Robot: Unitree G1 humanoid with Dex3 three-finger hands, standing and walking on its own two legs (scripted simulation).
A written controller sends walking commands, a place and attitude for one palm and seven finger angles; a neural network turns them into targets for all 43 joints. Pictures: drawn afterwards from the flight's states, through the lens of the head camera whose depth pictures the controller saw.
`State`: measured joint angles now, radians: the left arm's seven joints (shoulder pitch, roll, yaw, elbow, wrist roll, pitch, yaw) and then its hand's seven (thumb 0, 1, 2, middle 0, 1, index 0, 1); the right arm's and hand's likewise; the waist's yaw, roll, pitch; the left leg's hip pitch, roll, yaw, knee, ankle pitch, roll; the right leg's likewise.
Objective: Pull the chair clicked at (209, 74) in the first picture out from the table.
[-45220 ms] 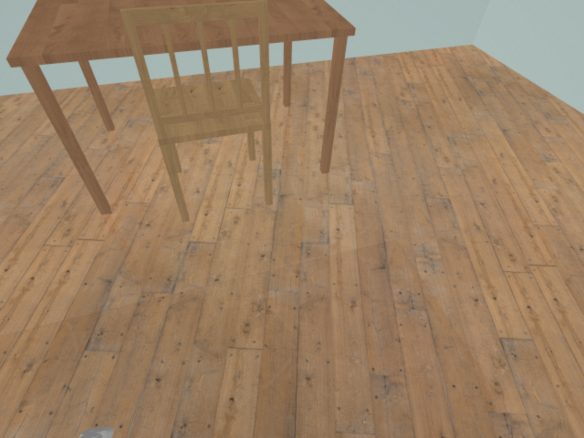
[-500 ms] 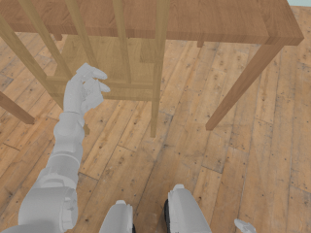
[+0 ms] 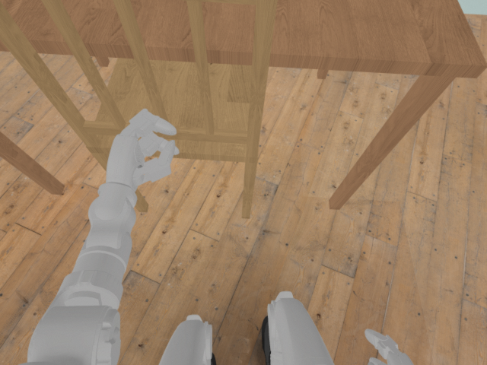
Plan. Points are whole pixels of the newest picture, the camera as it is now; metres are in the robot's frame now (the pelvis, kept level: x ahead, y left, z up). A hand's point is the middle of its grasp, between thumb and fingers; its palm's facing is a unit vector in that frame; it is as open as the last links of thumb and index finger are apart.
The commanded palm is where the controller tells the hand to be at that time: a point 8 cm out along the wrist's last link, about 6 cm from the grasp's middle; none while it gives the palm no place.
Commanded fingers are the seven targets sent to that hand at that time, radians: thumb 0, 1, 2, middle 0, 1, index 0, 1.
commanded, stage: open the thumb and straighten the fingers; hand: left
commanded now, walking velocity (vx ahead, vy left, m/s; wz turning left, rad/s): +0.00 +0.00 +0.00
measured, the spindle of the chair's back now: (148, 77) +0.61 +0.14 +0.04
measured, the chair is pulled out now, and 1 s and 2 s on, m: -0.09 -0.09 -0.09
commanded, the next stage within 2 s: draw the fingers out of the gap in 0.58 s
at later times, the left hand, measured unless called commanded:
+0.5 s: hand (160, 157) +0.44 +0.12 +0.03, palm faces -0.13 -0.99 -0.08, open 16.5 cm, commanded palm +0.42 +0.17 +0.03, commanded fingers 0.00 -0.55 0.20 0.00 0.00 0.00 0.00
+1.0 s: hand (151, 183) +0.40 +0.13 +0.02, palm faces -0.15 -0.99 -0.06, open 17.5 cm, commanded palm +0.37 +0.18 +0.03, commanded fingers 0.00 -0.55 0.20 0.00 0.00 0.00 0.00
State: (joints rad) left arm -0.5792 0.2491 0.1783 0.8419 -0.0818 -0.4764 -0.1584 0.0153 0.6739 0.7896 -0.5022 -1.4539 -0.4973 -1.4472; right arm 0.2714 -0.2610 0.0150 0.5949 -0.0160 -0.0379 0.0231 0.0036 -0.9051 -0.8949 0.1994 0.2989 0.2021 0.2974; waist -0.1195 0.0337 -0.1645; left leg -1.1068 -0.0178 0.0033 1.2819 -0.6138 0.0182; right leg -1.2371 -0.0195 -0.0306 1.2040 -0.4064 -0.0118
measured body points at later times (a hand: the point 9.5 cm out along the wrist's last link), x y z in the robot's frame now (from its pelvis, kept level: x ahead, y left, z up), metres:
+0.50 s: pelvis +0.00 -0.01 +0.00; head +0.13 -0.01 +0.43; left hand +0.45 +0.17 +0.04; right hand +0.07 -0.27 -0.12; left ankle -0.01 +0.11 -0.62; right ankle +0.08 -0.12 -0.62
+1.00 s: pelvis +0.00 +0.00 +0.01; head +0.12 +0.00 +0.44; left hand +0.40 +0.18 +0.03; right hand +0.09 -0.26 -0.11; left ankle -0.01 +0.11 -0.62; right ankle +0.08 -0.12 -0.62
